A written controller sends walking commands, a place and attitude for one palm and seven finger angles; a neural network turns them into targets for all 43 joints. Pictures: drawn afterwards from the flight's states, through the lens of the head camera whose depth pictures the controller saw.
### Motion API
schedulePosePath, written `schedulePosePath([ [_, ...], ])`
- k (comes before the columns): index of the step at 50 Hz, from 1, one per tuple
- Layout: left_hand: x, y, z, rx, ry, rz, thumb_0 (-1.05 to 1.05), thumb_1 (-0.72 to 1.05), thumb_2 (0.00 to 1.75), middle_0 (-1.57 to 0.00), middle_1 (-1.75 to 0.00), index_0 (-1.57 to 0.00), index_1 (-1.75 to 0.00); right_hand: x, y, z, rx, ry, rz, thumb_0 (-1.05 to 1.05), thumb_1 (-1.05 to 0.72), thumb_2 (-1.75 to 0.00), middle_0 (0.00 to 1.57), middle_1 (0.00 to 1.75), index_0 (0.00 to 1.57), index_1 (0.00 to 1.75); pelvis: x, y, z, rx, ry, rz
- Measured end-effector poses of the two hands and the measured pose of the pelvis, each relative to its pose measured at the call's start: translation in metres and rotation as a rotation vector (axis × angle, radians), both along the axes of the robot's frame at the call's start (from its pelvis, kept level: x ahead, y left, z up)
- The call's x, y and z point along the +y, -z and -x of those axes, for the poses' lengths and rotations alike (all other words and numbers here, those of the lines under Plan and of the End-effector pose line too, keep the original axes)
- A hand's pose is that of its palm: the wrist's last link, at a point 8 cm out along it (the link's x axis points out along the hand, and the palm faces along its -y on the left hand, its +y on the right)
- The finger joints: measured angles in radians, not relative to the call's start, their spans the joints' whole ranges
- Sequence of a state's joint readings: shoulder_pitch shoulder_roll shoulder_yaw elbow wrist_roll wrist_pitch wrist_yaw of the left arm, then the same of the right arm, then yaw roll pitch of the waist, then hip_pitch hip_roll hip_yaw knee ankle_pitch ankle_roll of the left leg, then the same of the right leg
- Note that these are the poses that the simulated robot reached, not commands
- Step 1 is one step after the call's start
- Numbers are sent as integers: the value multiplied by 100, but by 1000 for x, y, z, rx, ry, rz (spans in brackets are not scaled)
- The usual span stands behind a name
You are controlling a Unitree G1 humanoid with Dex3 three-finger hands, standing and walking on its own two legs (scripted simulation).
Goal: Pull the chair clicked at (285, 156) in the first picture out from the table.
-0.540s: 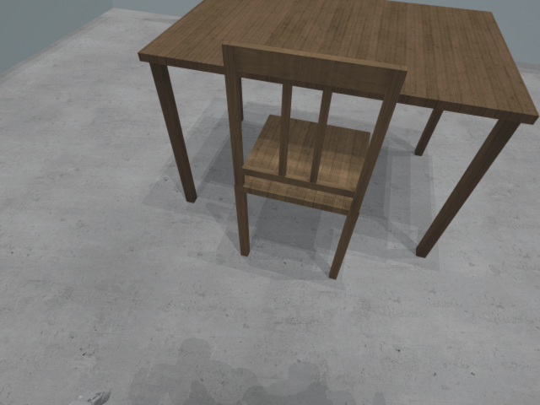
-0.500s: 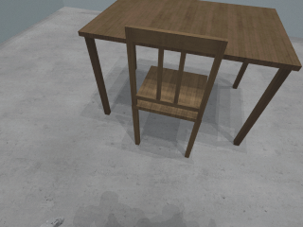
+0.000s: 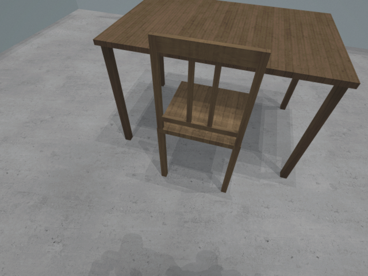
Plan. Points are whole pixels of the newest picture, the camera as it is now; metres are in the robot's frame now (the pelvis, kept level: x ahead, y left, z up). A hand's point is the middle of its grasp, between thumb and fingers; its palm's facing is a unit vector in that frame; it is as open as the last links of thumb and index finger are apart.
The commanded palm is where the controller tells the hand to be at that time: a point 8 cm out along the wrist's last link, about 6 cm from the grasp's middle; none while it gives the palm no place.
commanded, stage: stand and wait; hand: left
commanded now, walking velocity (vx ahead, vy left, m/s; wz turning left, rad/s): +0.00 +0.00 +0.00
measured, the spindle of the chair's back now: (190, 93) +0.80 +0.02 -0.08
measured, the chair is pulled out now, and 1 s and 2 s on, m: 0.00 0.00 0.00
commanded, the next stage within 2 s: look at it before walking up in 0.30 s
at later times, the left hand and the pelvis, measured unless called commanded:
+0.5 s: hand out of the picture +0.08 +0.24 -0.15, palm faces -0.03 -0.95 -0.32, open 7.4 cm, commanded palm none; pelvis -0.01 -0.01 +0.00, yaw +0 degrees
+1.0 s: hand out of the picture +0.07 +0.24 -0.15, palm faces -0.02 -0.95 -0.32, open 7.4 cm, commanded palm none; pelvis -0.01 +0.00 +0.00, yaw +0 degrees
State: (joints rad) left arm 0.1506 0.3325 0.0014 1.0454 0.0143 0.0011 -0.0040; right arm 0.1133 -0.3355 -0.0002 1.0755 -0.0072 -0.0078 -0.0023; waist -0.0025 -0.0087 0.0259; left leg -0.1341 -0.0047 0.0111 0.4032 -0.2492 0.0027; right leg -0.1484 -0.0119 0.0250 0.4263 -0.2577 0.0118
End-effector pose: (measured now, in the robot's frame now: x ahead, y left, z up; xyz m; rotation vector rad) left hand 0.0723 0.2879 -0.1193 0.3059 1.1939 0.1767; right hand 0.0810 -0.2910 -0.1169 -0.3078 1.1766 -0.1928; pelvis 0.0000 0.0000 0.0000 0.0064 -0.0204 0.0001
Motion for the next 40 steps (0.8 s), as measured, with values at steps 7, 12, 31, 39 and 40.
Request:
schedulePosePath([
  [7,0,-2,7,14,-5,-8,1,91,90,-20,-30,-20,-30,-5,3,18,39,16,-2,1,-90,-90,21,30,20,30,-4,-1,4,-2,0,1],
  [12,-2,-3,7,8,-2,-8,1,91,90,-20,-30,-20,-30,-6,3,25,48,23,-6,1,-90,-90,21,30,20,30,-5,-2,7,-3,1,1],
  [31,-6,-2,3,-7,3,7,1,91,90,-20,-30,-20,-30,-5,1,28,46,25,-6,1,-90,-90,21,30,20,30,-6,-3,10,1,3,2],
  [39,-4,-1,7,11,-3,6,1,91,90,-20,-30,-20,-30,-5,0,26,47,25,-3,1,-90,-90,21,30,20,30,-4,-3,9,3,3,3],
  [40,-3,-1,8,13,-4,6,1,91,90,-20,-30,-20,-30,-4,0,26,48,24,-3,1,-90,-90,21,30,20,30,-4,-3,9,3,3,3],
])
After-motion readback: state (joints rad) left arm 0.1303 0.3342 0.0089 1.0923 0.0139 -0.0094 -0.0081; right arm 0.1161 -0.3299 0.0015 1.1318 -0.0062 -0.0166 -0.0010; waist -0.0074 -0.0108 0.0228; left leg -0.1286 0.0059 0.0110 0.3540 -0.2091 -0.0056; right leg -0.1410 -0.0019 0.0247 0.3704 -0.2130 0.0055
